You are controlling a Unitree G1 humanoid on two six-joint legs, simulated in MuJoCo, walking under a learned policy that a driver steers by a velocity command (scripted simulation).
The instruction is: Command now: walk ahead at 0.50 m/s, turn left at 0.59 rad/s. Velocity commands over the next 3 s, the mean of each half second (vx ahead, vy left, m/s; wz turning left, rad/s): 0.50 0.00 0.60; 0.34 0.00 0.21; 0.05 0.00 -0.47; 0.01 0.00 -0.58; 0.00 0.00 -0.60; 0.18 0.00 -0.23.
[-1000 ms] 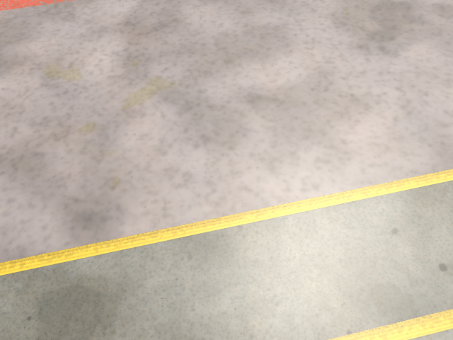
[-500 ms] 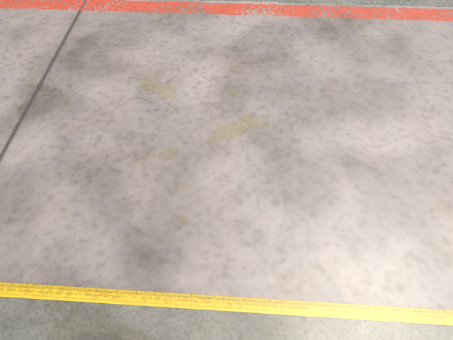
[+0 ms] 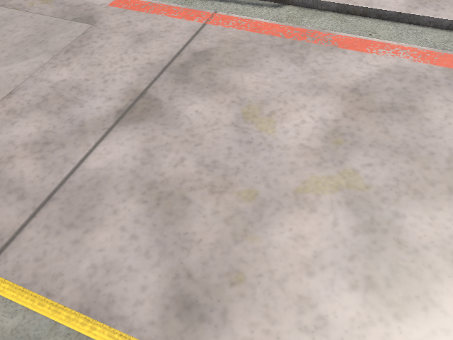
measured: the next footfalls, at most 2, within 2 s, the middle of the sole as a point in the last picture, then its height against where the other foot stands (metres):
left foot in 0.30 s outside the picture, level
right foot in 0.82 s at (252, 319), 0.11 m lower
